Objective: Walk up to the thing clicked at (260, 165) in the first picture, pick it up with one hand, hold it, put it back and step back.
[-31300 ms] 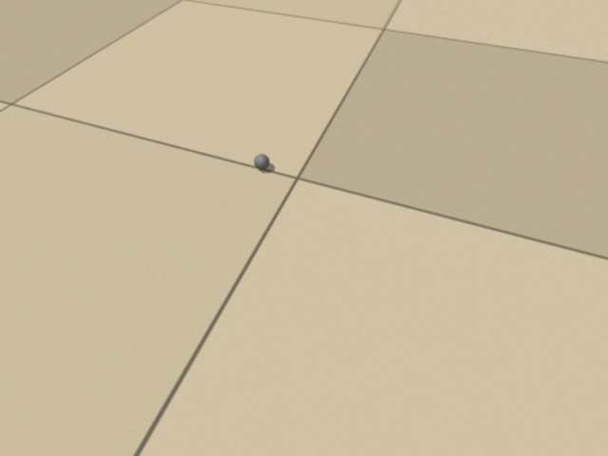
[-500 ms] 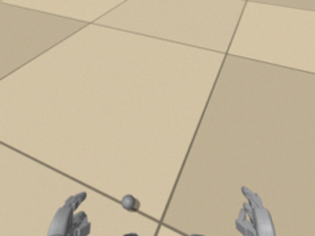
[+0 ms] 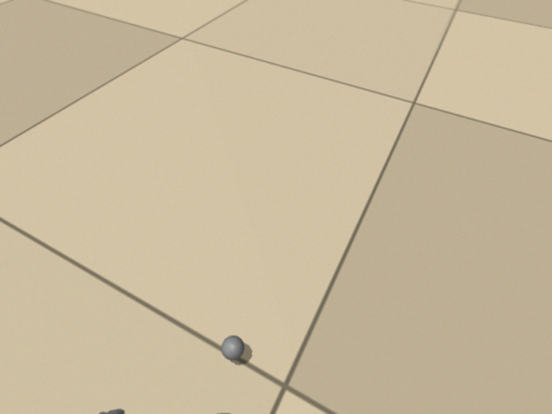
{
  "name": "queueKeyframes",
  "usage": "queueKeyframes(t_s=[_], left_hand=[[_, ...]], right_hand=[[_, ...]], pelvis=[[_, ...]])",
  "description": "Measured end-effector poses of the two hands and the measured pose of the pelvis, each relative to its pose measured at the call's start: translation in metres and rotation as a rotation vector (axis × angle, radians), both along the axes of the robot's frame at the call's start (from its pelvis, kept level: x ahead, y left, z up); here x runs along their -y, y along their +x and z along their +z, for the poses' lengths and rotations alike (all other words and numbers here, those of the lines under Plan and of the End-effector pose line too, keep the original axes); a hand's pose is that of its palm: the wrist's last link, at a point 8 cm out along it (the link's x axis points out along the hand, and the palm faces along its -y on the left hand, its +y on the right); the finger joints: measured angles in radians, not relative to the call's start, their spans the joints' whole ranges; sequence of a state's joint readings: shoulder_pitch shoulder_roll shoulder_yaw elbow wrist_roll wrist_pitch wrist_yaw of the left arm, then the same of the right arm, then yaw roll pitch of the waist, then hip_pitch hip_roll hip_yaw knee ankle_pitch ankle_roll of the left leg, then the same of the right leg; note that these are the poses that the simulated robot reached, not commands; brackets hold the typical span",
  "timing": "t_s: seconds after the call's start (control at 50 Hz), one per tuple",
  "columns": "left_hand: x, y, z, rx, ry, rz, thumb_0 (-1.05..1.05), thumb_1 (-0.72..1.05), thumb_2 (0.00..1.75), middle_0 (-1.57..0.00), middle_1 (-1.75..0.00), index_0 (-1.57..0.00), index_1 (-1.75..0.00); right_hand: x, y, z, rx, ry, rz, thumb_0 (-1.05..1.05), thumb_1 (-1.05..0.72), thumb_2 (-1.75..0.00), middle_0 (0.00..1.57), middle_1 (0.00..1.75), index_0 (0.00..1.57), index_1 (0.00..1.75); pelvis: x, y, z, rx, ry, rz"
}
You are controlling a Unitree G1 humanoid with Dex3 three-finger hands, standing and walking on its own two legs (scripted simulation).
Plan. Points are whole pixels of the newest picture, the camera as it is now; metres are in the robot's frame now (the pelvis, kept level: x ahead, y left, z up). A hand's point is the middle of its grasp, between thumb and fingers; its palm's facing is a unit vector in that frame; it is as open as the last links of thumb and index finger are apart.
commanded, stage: stand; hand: left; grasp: from above
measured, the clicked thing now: (232, 347) +0.42 +0.16 -0.72
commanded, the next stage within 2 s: none
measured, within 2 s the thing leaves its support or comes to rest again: neither
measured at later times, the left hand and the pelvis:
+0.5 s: hand out of the picture +0.03 +0.24 -0.14, palm faces +0.04 -0.94 -0.33, open 7.4 cm; pelvis +0.00 +0.00 +0.02, yaw +0 degrees
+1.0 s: hand out of the picture +0.06 +0.22 -0.14, palm faces +0.03 -0.95 -0.32, open 7.4 cm; pelvis +0.00 -0.02 +0.02, yaw +0 degrees
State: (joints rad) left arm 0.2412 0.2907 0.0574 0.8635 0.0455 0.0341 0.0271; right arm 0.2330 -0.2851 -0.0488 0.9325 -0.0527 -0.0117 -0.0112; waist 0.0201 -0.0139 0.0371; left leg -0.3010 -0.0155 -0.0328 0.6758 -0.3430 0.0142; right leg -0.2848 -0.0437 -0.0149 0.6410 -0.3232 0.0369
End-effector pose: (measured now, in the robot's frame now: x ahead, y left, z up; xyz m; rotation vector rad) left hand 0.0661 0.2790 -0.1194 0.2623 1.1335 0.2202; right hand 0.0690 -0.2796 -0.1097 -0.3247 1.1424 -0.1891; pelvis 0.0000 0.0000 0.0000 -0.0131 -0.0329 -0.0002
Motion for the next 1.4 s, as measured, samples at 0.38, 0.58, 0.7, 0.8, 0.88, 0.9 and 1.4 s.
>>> queueKeyframes(t_s=[0.38,0.58,0.7,0.8,0.88,0.9,1.4], left_hand=[[-0.002,-0.038,0.01,-0.128,-0.006,0.05,0.01,0.91,0.9,-0.2,-0.3,-0.2,-0.3],[0.0,-0.04,0.014,-0.149,0.006,0.05,0.01,0.91,0.9,-0.2,-0.3,-0.2,-0.3],[0.005,-0.037,0.015,-0.156,0.006,0.045,0.01,0.91,0.9,-0.2,-0.3,-0.2,-0.3],[0.009,-0.033,0.016,-0.159,0.006,0.041,0.01,0.91,0.9,-0.2,-0.3,-0.2,-0.3],[0.012,-0.025,0.017,-0.151,0.005,0.037,0.01,0.91,0.9,-0.2,-0.3,-0.2,-0.3],[0.012,-0.023,0.017,-0.147,0.005,0.036,0.01,0.91,0.9,-0.2,-0.3,-0.2,-0.3],[0.015,0.004,0.021,-0.116,0.011,0.011,0.01,0.91,0.9,-0.2,-0.3,-0.2,-0.3]], right_hand=[[-0.014,-0.001,0.004,-0.035,0.049,-0.025,0.01,-0.9,-0.89,0.2,0.3,0.21,0.3],[0.003,-0.012,0.005,-0.075,0.037,-0.038,0.01,-0.91,-0.89,0.2,0.3,0.21,0.3],[0.01,-0.017,0.004,-0.101,0.035,-0.043,0.01,-0.91,-0.89,0.2,0.3,0.21,0.3],[0.015,-0.017,0.004,-0.111,0.037,-0.045,0.01,-0.91,-0.89,0.2,0.3,0.21,0.3],[0.017,-0.014,0.004,-0.108,0.037,-0.044,0.01,-0.91,-0.89,0.2,0.3,0.21,0.3],[0.018,-0.012,0.004,-0.107,0.037,-0.043,0.01,-0.91,-0.89,0.2,0.3,0.21,0.3],[0.031,0.002,0.008,-0.1,0.025,-0.037,0.0,-0.91,-0.89,0.2,0.3,0.21,0.3]], pelvis=[[-0.003,-0.003,0.02,0.054,0.009,0.006],[0.005,-0.005,0.022,0.054,0.011,0.009],[0.01,-0.004,0.023,0.049,0.011,0.009],[0.014,-0.001,0.024,0.045,0.011,0.008],[0.016,0.002,0.024,0.044,0.01,0.006],[0.017,0.002,0.024,0.044,0.01,0.005],[0.025,0.01,0.025,0.028,0.01,0.001]])
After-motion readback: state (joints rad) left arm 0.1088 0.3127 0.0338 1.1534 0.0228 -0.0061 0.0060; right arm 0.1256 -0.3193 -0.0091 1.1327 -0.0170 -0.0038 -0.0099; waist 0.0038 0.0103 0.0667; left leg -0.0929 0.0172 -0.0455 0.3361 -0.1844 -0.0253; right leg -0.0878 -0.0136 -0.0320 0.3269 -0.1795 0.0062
